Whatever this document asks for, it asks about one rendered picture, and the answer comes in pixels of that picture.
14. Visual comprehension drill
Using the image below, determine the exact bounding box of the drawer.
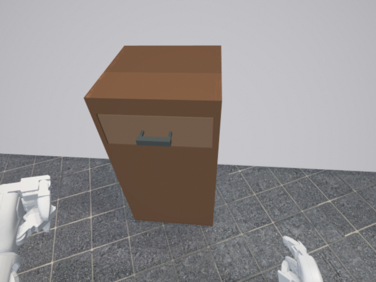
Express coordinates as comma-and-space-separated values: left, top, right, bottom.
98, 114, 213, 147

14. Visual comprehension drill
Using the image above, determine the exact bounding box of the robot left forearm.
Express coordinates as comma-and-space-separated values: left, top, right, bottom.
0, 252, 22, 282

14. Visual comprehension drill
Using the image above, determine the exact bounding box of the robot right hand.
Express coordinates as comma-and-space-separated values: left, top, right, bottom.
278, 236, 323, 282

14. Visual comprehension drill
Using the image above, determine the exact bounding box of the handle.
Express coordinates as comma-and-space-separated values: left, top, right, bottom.
136, 130, 172, 147

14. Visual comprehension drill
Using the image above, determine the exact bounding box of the cabinet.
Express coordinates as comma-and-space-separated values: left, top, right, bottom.
84, 46, 222, 226

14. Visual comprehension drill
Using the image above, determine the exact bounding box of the robot left hand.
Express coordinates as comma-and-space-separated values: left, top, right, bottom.
0, 175, 56, 253

